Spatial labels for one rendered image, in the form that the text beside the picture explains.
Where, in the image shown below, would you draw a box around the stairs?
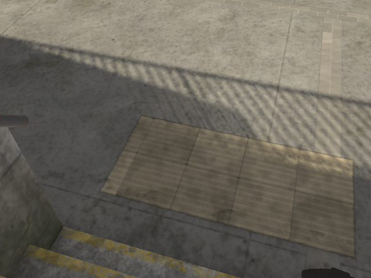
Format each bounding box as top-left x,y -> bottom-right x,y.
0,227 -> 240,278

